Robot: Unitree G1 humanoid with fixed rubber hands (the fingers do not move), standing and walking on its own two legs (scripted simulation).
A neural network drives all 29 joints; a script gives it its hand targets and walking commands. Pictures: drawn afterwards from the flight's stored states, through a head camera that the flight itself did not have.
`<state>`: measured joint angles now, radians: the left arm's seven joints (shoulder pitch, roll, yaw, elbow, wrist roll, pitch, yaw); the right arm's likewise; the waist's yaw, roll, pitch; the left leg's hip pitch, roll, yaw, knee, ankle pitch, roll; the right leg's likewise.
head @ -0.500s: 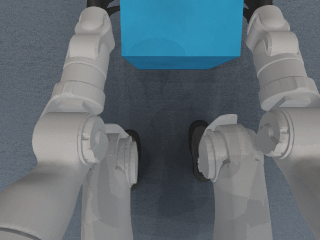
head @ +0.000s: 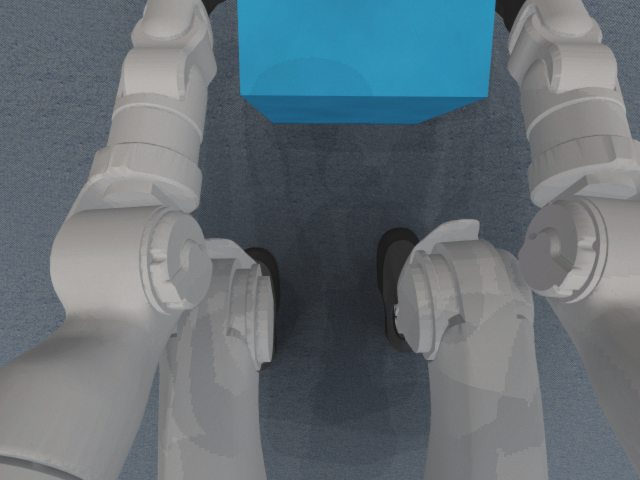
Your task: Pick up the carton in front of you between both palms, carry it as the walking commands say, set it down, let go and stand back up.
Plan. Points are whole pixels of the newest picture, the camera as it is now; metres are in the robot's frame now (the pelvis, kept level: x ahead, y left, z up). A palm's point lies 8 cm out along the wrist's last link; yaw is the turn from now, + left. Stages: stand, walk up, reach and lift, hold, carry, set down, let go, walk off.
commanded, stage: set down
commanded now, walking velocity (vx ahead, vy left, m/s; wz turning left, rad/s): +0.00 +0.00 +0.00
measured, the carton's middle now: (353, 20) +0.54 -0.06 -0.24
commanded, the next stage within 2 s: let go in 1.38 s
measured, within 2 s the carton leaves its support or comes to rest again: neither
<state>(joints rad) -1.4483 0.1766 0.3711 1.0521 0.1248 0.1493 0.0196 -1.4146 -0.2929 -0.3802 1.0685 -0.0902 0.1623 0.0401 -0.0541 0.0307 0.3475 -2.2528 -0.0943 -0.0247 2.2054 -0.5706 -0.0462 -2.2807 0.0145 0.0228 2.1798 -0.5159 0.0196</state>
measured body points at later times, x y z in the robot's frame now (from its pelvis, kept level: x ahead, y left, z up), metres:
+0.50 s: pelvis +0.01 +0.00 +0.01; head +0.37 -0.02 +0.28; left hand +0.58 +0.13 -0.14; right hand +0.54 -0.25 -0.14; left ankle +0.12 +0.12 -0.33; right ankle +0.13 -0.12 -0.33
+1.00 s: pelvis +0.03 -0.01 +0.13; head +0.35 -0.03 +0.45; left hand +0.57 +0.14 +0.02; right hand +0.54 -0.26 +0.02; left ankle +0.11 +0.12 -0.33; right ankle +0.13 -0.12 -0.33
